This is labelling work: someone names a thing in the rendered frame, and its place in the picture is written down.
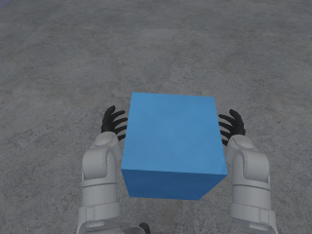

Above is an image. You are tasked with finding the right robot hand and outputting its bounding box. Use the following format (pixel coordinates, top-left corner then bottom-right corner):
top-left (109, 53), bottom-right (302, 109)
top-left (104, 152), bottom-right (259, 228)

top-left (218, 109), bottom-right (246, 146)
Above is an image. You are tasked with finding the robot left forearm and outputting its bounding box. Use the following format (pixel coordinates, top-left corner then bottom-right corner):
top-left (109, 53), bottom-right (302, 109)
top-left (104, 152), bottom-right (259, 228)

top-left (76, 132), bottom-right (123, 234)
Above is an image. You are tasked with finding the robot left foot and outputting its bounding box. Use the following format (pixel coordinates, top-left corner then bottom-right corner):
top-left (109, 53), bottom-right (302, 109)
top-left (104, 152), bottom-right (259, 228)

top-left (139, 222), bottom-right (150, 234)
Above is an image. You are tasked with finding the left robot hand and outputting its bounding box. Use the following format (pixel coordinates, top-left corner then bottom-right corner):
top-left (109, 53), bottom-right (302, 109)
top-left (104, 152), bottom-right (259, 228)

top-left (101, 105), bottom-right (128, 141)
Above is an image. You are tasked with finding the carton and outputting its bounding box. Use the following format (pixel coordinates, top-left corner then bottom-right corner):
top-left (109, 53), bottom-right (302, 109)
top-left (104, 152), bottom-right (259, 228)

top-left (121, 92), bottom-right (228, 201)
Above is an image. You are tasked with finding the robot right forearm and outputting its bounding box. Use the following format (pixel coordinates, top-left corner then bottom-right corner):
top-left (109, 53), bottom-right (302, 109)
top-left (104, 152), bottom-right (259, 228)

top-left (224, 135), bottom-right (278, 234)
